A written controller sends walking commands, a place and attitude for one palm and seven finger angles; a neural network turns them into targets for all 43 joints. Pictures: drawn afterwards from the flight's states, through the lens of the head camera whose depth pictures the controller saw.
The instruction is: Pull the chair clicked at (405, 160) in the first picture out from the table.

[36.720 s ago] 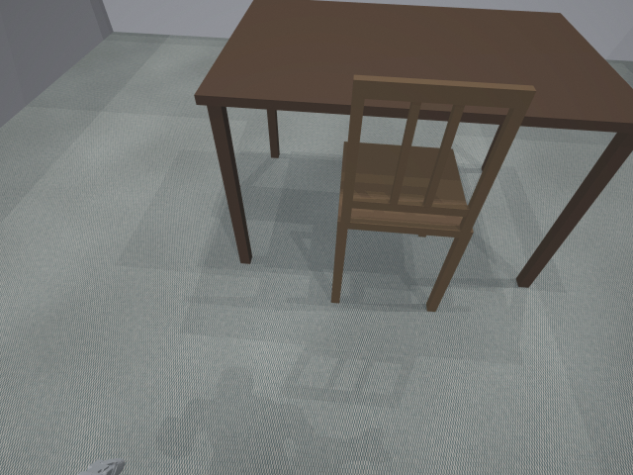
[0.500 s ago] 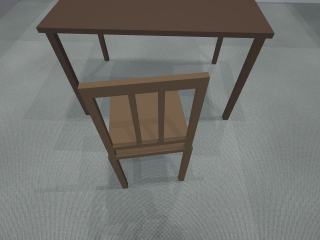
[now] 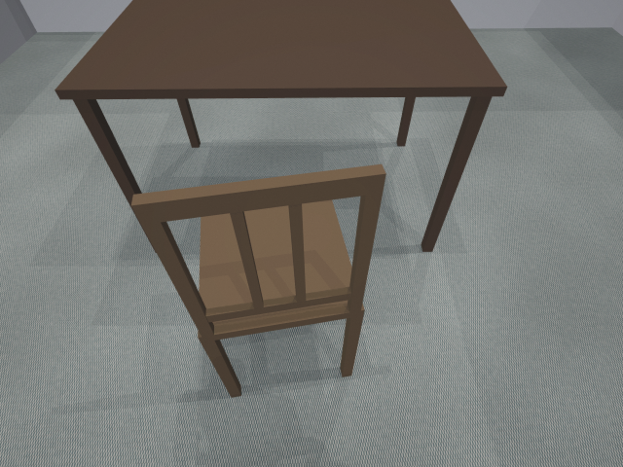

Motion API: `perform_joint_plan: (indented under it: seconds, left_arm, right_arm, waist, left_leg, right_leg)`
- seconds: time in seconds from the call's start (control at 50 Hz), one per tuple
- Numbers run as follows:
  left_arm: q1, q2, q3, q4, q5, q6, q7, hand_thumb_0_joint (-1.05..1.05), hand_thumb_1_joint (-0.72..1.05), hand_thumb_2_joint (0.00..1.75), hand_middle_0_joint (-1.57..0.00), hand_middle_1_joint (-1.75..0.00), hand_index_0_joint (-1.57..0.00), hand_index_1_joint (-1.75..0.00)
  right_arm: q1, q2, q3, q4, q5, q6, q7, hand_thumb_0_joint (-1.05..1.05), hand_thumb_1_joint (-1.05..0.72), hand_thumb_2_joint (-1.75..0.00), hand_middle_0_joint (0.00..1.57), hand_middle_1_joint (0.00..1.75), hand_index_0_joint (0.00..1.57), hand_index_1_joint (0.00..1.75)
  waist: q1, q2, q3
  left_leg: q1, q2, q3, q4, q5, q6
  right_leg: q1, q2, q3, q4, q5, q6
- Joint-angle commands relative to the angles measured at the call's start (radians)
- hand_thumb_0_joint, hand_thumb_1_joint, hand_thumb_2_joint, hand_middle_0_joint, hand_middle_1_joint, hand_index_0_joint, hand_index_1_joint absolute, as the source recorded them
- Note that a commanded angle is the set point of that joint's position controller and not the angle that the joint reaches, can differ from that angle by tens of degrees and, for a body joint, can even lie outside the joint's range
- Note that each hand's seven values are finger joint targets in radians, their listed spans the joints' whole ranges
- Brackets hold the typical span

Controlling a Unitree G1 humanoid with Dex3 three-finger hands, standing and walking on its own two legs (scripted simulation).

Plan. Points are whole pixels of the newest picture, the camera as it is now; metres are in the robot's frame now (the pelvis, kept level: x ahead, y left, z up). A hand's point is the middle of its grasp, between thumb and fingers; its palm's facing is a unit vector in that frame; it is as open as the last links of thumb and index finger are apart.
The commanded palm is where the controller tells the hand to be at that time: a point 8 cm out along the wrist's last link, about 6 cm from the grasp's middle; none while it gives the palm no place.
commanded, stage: let the arm hang, fingers relaxed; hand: left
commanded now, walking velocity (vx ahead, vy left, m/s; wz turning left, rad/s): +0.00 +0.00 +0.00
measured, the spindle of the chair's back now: (249, 263) +0.47 +0.14 -0.10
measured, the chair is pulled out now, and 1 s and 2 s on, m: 0.40 0.40 0.40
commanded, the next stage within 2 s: look to check the result in 0.02 s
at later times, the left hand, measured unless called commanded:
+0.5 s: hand out of the picture +0.00 +0.17 -0.17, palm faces +0.03 -0.98 -0.20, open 7.3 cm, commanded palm none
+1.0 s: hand out of the picture +0.00 +0.17 -0.17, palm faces +0.03 -0.98 -0.20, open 7.3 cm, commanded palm none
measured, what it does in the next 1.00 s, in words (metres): stands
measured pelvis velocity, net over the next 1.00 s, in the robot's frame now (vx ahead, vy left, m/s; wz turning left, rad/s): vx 0.00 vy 0.01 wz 0.01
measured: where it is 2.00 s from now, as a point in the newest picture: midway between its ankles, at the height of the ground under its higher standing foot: outside the picture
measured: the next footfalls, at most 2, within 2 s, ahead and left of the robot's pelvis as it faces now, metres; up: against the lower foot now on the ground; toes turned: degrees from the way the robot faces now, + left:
none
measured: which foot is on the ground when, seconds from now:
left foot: down 0.00-1.00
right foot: down 0.00-1.00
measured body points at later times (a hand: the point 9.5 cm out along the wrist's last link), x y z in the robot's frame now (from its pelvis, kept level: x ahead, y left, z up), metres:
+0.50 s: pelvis +0.00 +0.00 +0.00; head +0.03 +0.00 +0.45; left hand +0.00 +0.22 -0.16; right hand -0.01 -0.21 -0.16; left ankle -0.02 +0.11 -0.74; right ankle -0.04 -0.13 -0.74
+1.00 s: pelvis +0.00 +0.01 +0.00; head +0.02 +0.00 +0.45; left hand +0.00 +0.22 -0.16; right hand -0.02 -0.20 -0.16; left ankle -0.02 +0.11 -0.74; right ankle -0.04 -0.13 -0.74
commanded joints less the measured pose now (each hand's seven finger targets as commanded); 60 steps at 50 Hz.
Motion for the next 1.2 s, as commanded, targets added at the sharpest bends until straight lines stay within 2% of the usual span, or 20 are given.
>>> perform_joint_plan:
  seconds: [0.0,0.1,0.16,0.22,0.26,0.32,0.36,0.44,0.46,0.54,0.64,0.66,0.72,0.76,0.8,0.84,0.86,0.94,1.08,1.18]
  left_arm:
    - [0.083,0.089,0.015,-0.025,0.0,-0.008,0.004,0.0,0.9,0.9,-0.2,-0.3,-0.2,-0.3]
    - [0.093,0.088,0.015,-0.024,-0.001,-0.009,0.004,0.0,0.9,0.9,-0.2,-0.3,-0.2,-0.3]
    - [0.097,0.084,0.015,-0.023,0.0,-0.009,0.004,0.0,0.9,0.9,-0.2,-0.3,-0.2,-0.3]
    - [0.104,0.081,0.016,-0.022,-0.001,-0.009,0.005,0.0,0.9,0.9,-0.2,-0.3,-0.2,-0.3]
    - [0.101,0.08,0.015,-0.018,0.001,-0.009,0.005,0.0,0.9,0.9,-0.2,-0.3,-0.2,-0.3]
    - [0.113,0.075,0.016,-0.015,0.0,-0.01,0.004,0.0,0.9,0.9,-0.2,-0.3,-0.2,-0.3]
    - [0.106,0.072,0.014,-0.015,0.0,-0.007,0.004,0.0,0.9,0.9,-0.2,-0.3,-0.2,-0.3]
    - [0.116,0.07,0.015,-0.011,0.0,-0.006,0.002,0.0,0.9,0.9,-0.2,-0.3,-0.2,-0.3]
    - [0.113,0.068,0.014,-0.012,0.001,-0.005,0.003,0.0,0.9,0.9,-0.2,-0.3,-0.2,-0.3]
    - [0.121,0.067,0.016,-0.011,0.001,-0.007,0.003,0.0,0.9,0.9,-0.2,-0.3,-0.2,-0.3]
    - [0.12,0.063,0.016,-0.01,0.001,-0.005,0.002,0.0,0.9,0.9,-0.2,-0.3,-0.2,-0.3]
    - [0.119,0.064,0.014,-0.011,0.002,-0.004,0.003,0.0,0.9,0.9,-0.2,-0.3,-0.2,-0.3]
    - [0.123,0.064,0.016,-0.012,0.001,-0.004,0.002,0.0,0.9,0.9,-0.2,-0.3,-0.2,-0.3]
    - [0.12,0.062,0.016,-0.012,0.002,-0.004,0.002,0.0,0.9,0.9,-0.2,-0.3,-0.2,-0.3]
    - [0.126,0.062,0.017,-0.013,0.001,-0.003,0.003,0.0,0.9,0.9,-0.2,-0.3,-0.2,-0.3]
    - [0.129,0.063,0.016,-0.012,0.001,-0.004,0.002,0.0,0.9,0.9,-0.2,-0.3,-0.2,-0.3]
    - [0.124,0.063,0.015,-0.013,0.002,-0.004,0.002,0.0,0.9,0.9,-0.2,-0.3,-0.2,-0.3]
    - [0.13,0.061,0.015,-0.014,0.001,-0.004,0.002,0.0,0.9,0.9,-0.2,-0.3,-0.2,-0.3]
    - [0.13,0.052,0.018,-0.021,0.008,0.003,-0.005,0.0,0.9,0.9,-0.2,-0.3,-0.2,-0.3]
    - [0.146,0.046,0.024,-0.027,0.01,-0.006,-0.01,0.0,0.9,0.9,-0.2,-0.3,-0.2,-0.3]
  right_arm:
    - [0.088,-0.081,-0.016,-0.023,-0.005,-0.011,-0.005,0.0,-0.9,-0.9,0.2,0.3,0.2,0.3]
    - [0.098,-0.077,-0.014,-0.018,-0.004,-0.012,-0.008,0.0,-0.9,-0.9,0.2,0.3,0.2,0.3]
    - [0.095,-0.075,-0.015,-0.018,-0.001,-0.01,-0.009,0.0,-0.9,-0.9,0.2,0.3,0.2,0.3]
    - [0.105,-0.073,-0.014,-0.014,-0.003,-0.012,-0.011,0.0,-0.9,-0.9,0.2,0.3,0.2,0.3]
    - [0.099,-0.069,-0.014,-0.014,-0.001,-0.01,-0.011,0.0,-0.9,-0.9,0.2,0.3,0.2,0.3]
    - [0.107,-0.069,-0.013,-0.013,-0.002,-0.012,-0.013,0.0,-0.9,-0.9,0.2,0.3,0.2,0.3]
    - [0.101,-0.067,-0.012,-0.014,0.0,-0.009,-0.013,0.0,-0.9,-0.9,0.2,0.3,0.2,0.3]
    - [0.109,-0.067,-0.012,-0.016,-0.002,-0.012,-0.014,0.0,-0.9,-0.9,0.2,0.3,0.2,0.3]
    - [0.1,-0.066,-0.011,-0.016,-0.001,-0.009,-0.014,0.0,-0.9,-0.9,0.2,0.3,0.2,0.3]
    - [0.111,-0.066,-0.013,-0.018,-0.002,-0.012,-0.014,0.0,-0.9,-0.9,0.2,0.3,0.2,0.3]
    - [0.114,-0.065,-0.011,-0.018,-0.002,-0.012,-0.016,0.0,-0.9,-0.9,0.2,0.3,0.2,0.3]
    - [0.107,-0.061,-0.01,-0.018,-0.002,-0.01,-0.015,0.0,-0.9,-0.9,0.2,0.3,0.2,0.3]
    - [0.119,-0.066,-0.011,-0.019,-0.003,-0.012,-0.015,0.0,-0.9,-0.9,0.2,0.3,0.2,0.3]
    - [0.115,-0.062,-0.01,-0.019,-0.002,-0.011,-0.016,0.0,-0.9,-0.9,0.2,0.3,0.2,0.3]
    - [0.12,-0.062,-0.01,-0.019,-0.003,-0.012,-0.016,0.0,-0.9,-0.9,0.2,0.3,0.2,0.3]
    - [0.122,-0.061,-0.01,-0.019,-0.003,-0.012,-0.016,0.0,-0.9,-0.9,0.2,0.3,0.2,0.3]
    - [0.116,-0.061,-0.009,-0.019,-0.001,-0.01,-0.014,0.0,-0.9,-0.9,0.2,0.3,0.2,0.3]
    - [0.123,-0.059,-0.011,-0.021,-0.003,-0.01,-0.015,0.0,-0.9,-0.9,0.2,0.3,0.2,0.3]
    - [0.14,-0.071,-0.02,-0.019,-0.013,-0.003,-0.009,0.0,-0.9,-0.9,0.2,0.3,0.2,0.3]
    - [0.139,-0.072,-0.026,-0.023,-0.012,-0.014,-0.008,0.0,-0.9,-0.9,0.2,0.3,0.2,0.3]
  waist:
    - [0.007,-0.032,0.01]
    - [0.007,-0.015,0.003]
    - [0.006,-0.037,0.02]
    - [0.004,-0.017,-0.008]
    - [0.005,-0.035,0.028]
    - [0.004,-0.027,-0.001]
    - [0.005,-0.015,0.046]
    - [0.004,-0.016,0.013]
    - [0.006,-0.017,0.056]
    - [0.003,-0.027,0.007]
    - [0.004,-0.004,0.025]
    - [0.007,-0.02,0.057]
    - [0.005,-0.015,0.021]
    - [0.007,-0.009,0.048]
    - [0.006,-0.024,0.025]
    - [0.006,-0.017,0.022]
    - [0.008,-0.02,0.061]
    - [0.007,-0.03,0.032]
    - [0.0,-0.008,0.088]
    - [0.005,0.016,0.056]
  left_leg:
    - [0.056,0.105,-0.092,-0.053,0.268,0.04]
    - [0.068,0.106,-0.09,-0.046,0.289,0.041]
    - [0.063,0.105,-0.09,-0.041,0.279,0.042]
    - [0.081,0.107,-0.089,-0.04,0.298,0.042]
    - [0.063,0.106,-0.09,-0.042,0.28,0.043]
    - [0.082,0.107,-0.092,-0.036,0.298,0.045]
    - [0.06,0.106,-0.093,-0.045,0.273,0.045]
    - [0.076,0.106,-0.099,-0.046,0.274,0.049]
    - [0.052,0.104,-0.1,-0.05,0.248,0.049]
    - [0.079,0.105,-0.101,-0.044,0.271,0.051]
    - [0.066,0.105,-0.105,-0.05,0.263,0.052]
    - [0.049,0.103,-0.109,-0.054,0.245,0.053]
    - [0.065,0.105,-0.109,-0.053,0.254,0.055]
    - [0.053,0.104,-0.109,-0.057,0.251,0.056]
    - [0.064,0.105,-0.111,-0.055,0.26,0.057]
    - [0.065,0.103,-0.111,-0.055,0.249,0.057]
    - [0.042,0.101,-0.109,-0.057,0.228,0.056]
    - [0.054,0.101,-0.111,-0.055,0.224,0.057]
    - [-0.006,0.111,-0.124,-0.086,-0.038,0.07]
    - [0.014,0.125,-0.123,-0.063,0.031,0.089]
  right_leg:
    - [-0.065,-0.087,0.051,-0.055,0.25,-0.045]
    - [-0.06,-0.087,0.053,-0.055,0.261,-0.046]
    - [-0.066,-0.085,0.053,-0.063,0.267,-0.047]
    - [-0.055,-0.087,0.054,-0.056,0.266,-0.047]
    - [-0.068,-0.085,0.051,-0.065,0.26,-0.048]
    - [-0.058,-0.087,0.053,-0.059,0.264,-0.047]
    - [-0.078,-0.084,0.046,-0.066,0.236,-0.048]
    - [-0.07,-0.084,0.047,-0.06,0.223,-0.047]
    - [-0.087,-0.083,0.045,-0.069,0.207,-0.048]
    - [-0.07,-0.086,0.046,-0.06,0.221,-0.046]
    - [-0.076,-0.084,0.044,-0.06,0.202,-0.047]
    - [-0.089,-0.082,0.041,-0.065,0.192,-0.049]
    - [-0.075,-0.083,0.044,-0.058,0.195,-0.047]
    - [-0.085,-0.082,0.039,-0.061,0.189,-0.048]
    - [-0.077,-0.085,0.04,-0.055,0.194,-0.048]
    - [-0.079,-0.086,0.041,-0.055,0.186,-0.047]
    - [-0.092,-0.084,0.04,-0.064,0.178,-0.048]
    - [-0.083,-0.086,0.042,-0.057,0.179,-0.048]
    - [-0.139,-0.049,0.026,-0.03,0.009,-0.064]
    - [-0.143,-0.038,0.02,0.024,0.066,-0.077]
